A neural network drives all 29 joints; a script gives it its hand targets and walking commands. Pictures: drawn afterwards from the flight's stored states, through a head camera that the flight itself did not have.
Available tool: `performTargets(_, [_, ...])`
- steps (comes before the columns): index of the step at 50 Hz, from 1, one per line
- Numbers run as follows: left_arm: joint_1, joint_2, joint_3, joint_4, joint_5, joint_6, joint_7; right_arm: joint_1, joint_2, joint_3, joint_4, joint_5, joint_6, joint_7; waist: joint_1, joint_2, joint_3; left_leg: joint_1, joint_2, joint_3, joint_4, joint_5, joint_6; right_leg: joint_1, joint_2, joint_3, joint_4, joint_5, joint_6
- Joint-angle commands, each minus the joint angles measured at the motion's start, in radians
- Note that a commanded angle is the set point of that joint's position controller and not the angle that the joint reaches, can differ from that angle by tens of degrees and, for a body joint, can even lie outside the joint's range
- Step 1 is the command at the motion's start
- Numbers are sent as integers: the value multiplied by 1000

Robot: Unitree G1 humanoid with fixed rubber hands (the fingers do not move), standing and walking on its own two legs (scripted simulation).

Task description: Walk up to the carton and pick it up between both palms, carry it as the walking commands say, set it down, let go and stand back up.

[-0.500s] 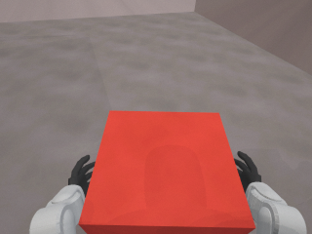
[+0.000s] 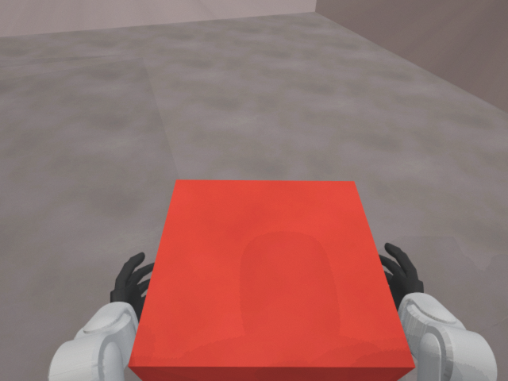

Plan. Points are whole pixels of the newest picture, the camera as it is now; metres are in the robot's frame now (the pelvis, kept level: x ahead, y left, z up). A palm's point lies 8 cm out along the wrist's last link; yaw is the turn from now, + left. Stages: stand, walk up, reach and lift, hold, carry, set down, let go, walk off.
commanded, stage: carry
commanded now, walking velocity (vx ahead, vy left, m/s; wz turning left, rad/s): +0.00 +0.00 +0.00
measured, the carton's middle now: (264, 298) +0.26 -0.01 +0.01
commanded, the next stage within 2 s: none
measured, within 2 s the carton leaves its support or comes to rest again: neither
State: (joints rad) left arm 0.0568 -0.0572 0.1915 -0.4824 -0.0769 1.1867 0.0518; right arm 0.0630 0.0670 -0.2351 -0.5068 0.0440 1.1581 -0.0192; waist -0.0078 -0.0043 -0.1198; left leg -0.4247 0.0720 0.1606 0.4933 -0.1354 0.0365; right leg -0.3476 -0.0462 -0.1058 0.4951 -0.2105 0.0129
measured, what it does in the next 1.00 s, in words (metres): stands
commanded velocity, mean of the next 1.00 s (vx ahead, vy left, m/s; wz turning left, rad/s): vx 0.00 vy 0.00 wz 0.00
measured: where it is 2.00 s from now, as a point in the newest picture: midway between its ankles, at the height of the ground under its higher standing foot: outside the picture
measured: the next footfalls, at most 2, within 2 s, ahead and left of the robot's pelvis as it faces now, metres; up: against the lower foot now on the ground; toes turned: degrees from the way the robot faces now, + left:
right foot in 1.76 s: +0.20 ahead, -0.12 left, +0.00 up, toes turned -9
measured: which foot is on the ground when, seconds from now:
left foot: down 0.00-1.00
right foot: down 0.00-1.00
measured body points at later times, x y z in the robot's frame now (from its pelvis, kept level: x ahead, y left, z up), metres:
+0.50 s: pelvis +0.03 +0.01 +0.00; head +0.02 +0.02 +0.45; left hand +0.27 +0.19 +0.06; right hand +0.27 -0.19 +0.07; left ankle +0.07 +0.10 -0.73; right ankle +0.02 -0.13 -0.73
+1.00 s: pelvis +0.03 +0.00 +0.00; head +0.02 +0.02 +0.45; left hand +0.28 +0.19 +0.05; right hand +0.28 -0.19 +0.06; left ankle +0.07 +0.10 -0.73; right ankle +0.02 -0.13 -0.73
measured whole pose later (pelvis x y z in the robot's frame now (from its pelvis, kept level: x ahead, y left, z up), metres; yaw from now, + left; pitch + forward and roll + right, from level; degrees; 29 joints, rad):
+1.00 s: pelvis +0.03 +0.00 +0.00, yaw +0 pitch +4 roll -1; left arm 0.02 -0.04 0.17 -0.30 -0.02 1.02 0.02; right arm 0.02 0.05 -0.22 -0.31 -0.01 0.99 0.02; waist 0.00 -0.02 -0.11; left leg -0.39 0.06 0.16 0.51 -0.19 0.04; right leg -0.30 -0.06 -0.10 0.49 -0.26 0.03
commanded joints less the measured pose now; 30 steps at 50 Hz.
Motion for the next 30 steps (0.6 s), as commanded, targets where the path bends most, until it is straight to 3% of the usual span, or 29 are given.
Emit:
performTargets(1, [-515, -757, -825, -235, -210, -42, -113, -444, 730, 828, -174, 229, -6, 97, 0, -11, -220, 196, 86, -120, -69, -70, -23, -12, -94, 80, -110, -17, -30])
performTargets(5, [-513, -767, -817, -211, -200, -40, -116, -474, 735, 836, -179, 233, -8, 99, 1, -24, -195, 178, 89, -126, -71, -51, -21, 1, -87, 77, -104, 19, -28])
performTargets(6, [-511, -763, -814, -208, -197, -34, -112, -464, 736, 829, -157, 230, -4, 98, 3, 21, -182, 167, 83, -118, -68, -57, -21, 4, -94, 83, -100, 21, -34])
performTargets(9, [-486, -759, -817, -212, -192, -39, -109, -446, 739, 836, -157, 242, -6, 107, 6, 33, -222, 193, 83, -123, -62, -28, -24, 22, -88, 82, -91, 48, -37])
performTargets(12, [-523, -778, -824, -224, -203, -53, -115, -475, 755, 839, -166, 241, -18, 108, 3, -24, -234, 199, 86, -134, -67, 8, -19, 35, -87, 72, -82, 61, -33])
performTargets(17, [-515, -770, -818, -183, -191, -75, -122, -464, 720, 805, -140, 212, -44, 109, 4, 24, -251, 223, 89, -120, -36, 78, -11, 36, -86, 75, -72, 120, -34])
performTargets(18, [-497, -767, -822, -182, -195, -72, -120, -438, 723, 812, -131, 213, -38, 109, 3, 8, -234, 207, 89, -124, -38, 77, -7, 33, -89, 75, -71, 123, -27])
performTargets(20, [-554, -744, -799, -142, -173, -89, -120, -449, 705, 762, -44, 186, -54, 116, 4, 28, -239, 215, 93, -126, -35, 103, -11, 43, -87, 68, -60, 113, -29])
performTargets(21, [-519, -754, -820, -183, -188, -86, -117, -426, 714, 790, -91, 202, -51, 113, 4, 35, -238, 222, 89, -128, -30, 121, -5, 37, -90, 67, -60, 127, -28])
performTargets(22, [-531, -756, -813, -180, -176, -91, -119, -474, 716, 798, -113, 212, -62, 119, 5, 55, -231, 217, 92, -131, -44, 89, -5, 32, -84, 65, -60, 85, -28])
performTargets(24, [-534, -750, -790, -139, -171, -98, -120, -462, 716, 781, -64, 196, -62, 116, 5, 8, -228, 214, 95, -134, -49, 82, -6, 35, -83, 63, -69, 77, -23])
performTargets(25, [-521, -760, -810, -168, -181, -95, -121, -462, 719, 799, -112, 207, -62, 117, 6, 5, -213, 209, 94, -138, -56, 42, -10, 18, -81, 73, -78, 49, -27])
performTargets(26, [-516, -757, -808, -157, -175, -95, -117, -444, 711, 780, -89, 199, -64, 117, 6, 43, -232, 218, 92, -132, -54, 57, -5, 33, -81, 71, -71, 72, -31])
performTargets(28, [-497, -677, -716, 6, -107, -127, -128, -469, 637, 714, 42, 142, -97, 123, 6, -13, -234, 199, 97, -144, -59, 45, -10, 44, -80, 64, -65, 68, -32])
performTargets(29, [-518, -691, -726, -18, -112, -146, -129, -483, 652, 728, 20, 144, -110, 125, 6, -25, -220, 195, 99, -139, -62, 11, -10, 36, -81, 67, -71, 62, -30])
performTargets(30, [-539, -738, -774, -89, -145, -154, -127, -471, 694, 756, -29, 169, -115, 128, 8, 5, -210, 197, 97, -139, -75, 13, -16, 31, -79, 66, -64, 46, -31])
